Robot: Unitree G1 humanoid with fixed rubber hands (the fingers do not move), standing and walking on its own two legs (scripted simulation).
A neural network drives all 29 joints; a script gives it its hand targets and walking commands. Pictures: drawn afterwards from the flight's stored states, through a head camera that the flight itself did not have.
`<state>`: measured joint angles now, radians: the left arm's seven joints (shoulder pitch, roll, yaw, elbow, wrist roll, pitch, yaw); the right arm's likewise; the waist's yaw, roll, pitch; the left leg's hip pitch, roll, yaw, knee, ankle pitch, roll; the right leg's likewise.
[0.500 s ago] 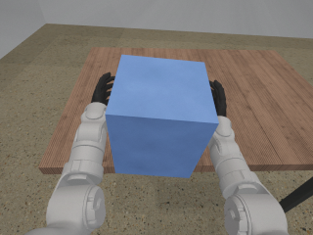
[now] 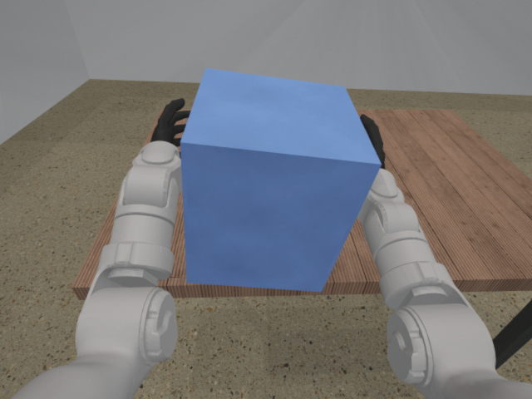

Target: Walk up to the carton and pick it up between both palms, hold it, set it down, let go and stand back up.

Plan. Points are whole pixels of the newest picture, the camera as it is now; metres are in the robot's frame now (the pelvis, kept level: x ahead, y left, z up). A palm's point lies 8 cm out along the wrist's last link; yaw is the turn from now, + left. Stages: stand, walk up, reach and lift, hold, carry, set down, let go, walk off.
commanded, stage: reach and lift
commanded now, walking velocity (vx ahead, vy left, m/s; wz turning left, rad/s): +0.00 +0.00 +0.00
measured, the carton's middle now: (265, 184) +0.39 -0.01 +0.18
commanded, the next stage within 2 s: hold in 1.00 s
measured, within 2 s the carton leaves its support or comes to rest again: neither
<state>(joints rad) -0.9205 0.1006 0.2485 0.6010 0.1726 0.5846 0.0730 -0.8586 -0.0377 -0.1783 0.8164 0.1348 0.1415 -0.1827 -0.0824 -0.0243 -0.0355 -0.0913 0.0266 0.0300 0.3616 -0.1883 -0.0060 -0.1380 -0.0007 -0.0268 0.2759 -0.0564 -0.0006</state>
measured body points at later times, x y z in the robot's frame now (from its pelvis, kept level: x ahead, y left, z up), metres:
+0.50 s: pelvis +0.00 +0.00 +0.00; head -0.06 +0.01 +0.45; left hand +0.42 +0.14 +0.25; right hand +0.40 -0.17 +0.23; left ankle +0.01 +0.12 -0.75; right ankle +0.07 -0.12 -0.75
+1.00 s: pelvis +0.00 +0.00 +0.00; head -0.07 +0.00 +0.45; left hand +0.41 +0.13 +0.27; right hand +0.40 -0.17 +0.26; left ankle +0.01 +0.12 -0.75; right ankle +0.07 -0.12 -0.75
